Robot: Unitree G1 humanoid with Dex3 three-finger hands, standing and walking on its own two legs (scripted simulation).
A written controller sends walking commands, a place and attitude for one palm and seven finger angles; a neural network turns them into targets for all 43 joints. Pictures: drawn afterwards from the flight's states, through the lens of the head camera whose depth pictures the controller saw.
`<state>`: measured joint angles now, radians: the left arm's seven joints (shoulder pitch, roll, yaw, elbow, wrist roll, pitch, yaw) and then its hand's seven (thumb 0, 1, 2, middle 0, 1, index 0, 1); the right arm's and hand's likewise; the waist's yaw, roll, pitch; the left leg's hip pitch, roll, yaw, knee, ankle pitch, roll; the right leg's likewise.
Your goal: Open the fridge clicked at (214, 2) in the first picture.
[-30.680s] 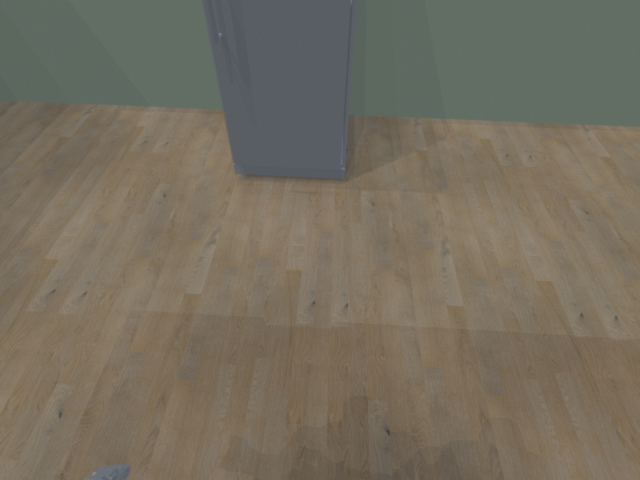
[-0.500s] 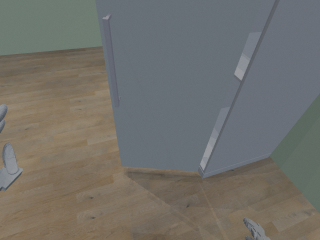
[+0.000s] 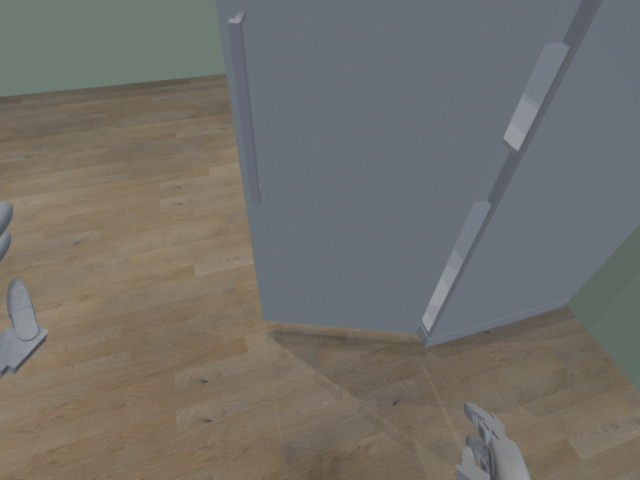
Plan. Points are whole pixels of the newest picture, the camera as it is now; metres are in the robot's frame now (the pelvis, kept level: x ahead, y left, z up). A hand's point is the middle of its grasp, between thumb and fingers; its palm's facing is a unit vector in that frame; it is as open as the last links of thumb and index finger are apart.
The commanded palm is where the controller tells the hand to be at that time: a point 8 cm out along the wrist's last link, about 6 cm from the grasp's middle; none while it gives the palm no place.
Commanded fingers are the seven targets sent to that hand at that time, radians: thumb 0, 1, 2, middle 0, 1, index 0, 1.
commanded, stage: let the arm hang, fingers relaxed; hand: left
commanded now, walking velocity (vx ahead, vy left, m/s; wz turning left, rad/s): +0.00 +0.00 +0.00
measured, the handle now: (249, 123) +0.68 +0.18 +0.09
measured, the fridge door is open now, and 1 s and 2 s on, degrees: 68 68 68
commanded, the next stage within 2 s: look to check the result in 1.20 s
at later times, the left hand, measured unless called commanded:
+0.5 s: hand out of the picture -0.04 +0.18 -0.19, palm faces +0.04 -0.99 -0.14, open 7.1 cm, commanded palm none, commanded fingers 0.00 0.90 0.90 -0.20 -0.30 -0.20 -0.30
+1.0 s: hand out of the picture -0.02 +0.17 -0.18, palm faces +0.05 -0.99 -0.16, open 7.4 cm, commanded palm none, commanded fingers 0.00 0.90 0.90 -0.20 -0.30 -0.20 -0.30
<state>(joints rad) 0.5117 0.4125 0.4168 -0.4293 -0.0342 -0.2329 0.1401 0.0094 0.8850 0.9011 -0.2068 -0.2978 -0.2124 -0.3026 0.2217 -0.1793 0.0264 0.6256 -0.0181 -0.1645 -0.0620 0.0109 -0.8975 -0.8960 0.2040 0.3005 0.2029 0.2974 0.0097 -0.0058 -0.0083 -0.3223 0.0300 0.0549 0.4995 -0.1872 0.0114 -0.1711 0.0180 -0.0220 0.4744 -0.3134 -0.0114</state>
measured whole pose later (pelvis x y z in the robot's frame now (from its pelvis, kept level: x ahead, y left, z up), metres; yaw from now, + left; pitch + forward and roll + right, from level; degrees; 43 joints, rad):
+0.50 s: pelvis -0.01 +0.01 +0.00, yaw +3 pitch +1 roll -1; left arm 0.33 0.19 0.00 1.05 0.02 0.04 0.01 0.01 0.97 0.90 -0.20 -0.30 -0.21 -0.30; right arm 0.25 -0.21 0.00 1.03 -0.03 0.04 -0.01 0.01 -0.90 -0.90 0.20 0.30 0.20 0.30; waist -0.01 -0.05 0.05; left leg -0.36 0.01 0.01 0.51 -0.16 0.02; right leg -0.18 0.00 -0.08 0.47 -0.30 -0.01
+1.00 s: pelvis -0.01 +0.01 +0.00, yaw +2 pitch -1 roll +0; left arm 0.29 0.13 0.00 1.14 0.02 -0.01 0.03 0.00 0.91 0.90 -0.19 -0.29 -0.20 -0.30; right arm 0.28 -0.13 -0.02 1.13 -0.03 0.02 -0.03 0.01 -0.92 -0.90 0.20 0.30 0.20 0.30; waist -0.01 0.00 0.01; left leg -0.29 -0.01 0.04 0.43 -0.14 0.04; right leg -0.14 -0.02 -0.05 0.44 -0.29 0.01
